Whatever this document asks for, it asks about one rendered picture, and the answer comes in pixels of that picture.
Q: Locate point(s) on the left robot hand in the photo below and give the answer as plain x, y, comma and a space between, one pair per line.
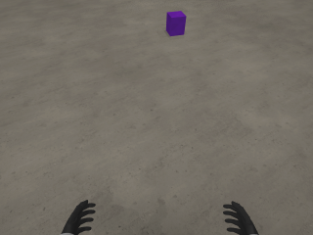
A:
75, 220

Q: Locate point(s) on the carton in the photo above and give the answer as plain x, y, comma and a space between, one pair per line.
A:
175, 23

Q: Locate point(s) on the right robot hand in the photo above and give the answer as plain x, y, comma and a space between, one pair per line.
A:
242, 220

